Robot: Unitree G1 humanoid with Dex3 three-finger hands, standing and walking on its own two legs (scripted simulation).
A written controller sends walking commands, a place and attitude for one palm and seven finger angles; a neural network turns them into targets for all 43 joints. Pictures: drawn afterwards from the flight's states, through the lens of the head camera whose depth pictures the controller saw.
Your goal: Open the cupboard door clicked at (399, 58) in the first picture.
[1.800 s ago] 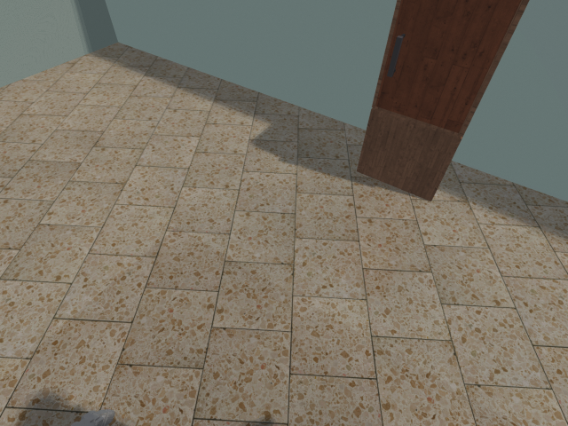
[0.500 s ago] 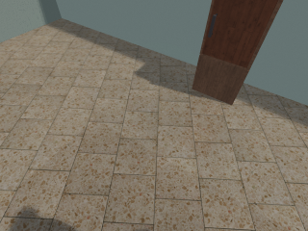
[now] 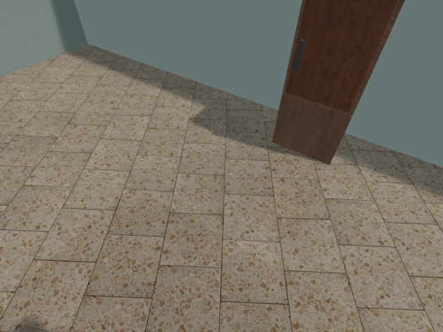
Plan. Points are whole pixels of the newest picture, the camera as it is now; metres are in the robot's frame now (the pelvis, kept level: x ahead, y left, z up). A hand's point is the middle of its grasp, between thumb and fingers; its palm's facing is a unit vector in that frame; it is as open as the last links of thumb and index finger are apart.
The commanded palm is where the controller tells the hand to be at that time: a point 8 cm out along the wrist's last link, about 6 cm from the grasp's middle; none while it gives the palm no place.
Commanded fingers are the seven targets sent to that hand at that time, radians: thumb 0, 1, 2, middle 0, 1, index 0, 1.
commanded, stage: walk to a spot facing it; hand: left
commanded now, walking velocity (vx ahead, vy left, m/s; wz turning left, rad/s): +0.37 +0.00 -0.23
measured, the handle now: (300, 54) +1.46 -0.32 -0.10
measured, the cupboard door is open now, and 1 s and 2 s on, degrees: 0 0 0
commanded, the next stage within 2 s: turn to face it in 1.28 s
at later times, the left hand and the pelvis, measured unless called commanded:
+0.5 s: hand out of the picture +0.06 +0.13 -0.17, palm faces -0.02 -0.98 -0.17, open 7.3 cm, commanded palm none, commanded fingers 0.00 0.90 0.90 -0.20 -0.30 -0.20 -0.30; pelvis +0.16 -0.03 +0.00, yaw -6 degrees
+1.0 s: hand (171, 209) +0.48 +0.18 -0.18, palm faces -0.11 -0.98 -0.14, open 7.3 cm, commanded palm none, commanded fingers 0.00 0.90 0.90 -0.20 -0.30 -0.20 -0.30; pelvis +0.39 +0.01 +0.00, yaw -11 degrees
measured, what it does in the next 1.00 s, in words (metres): walks ahead: left foot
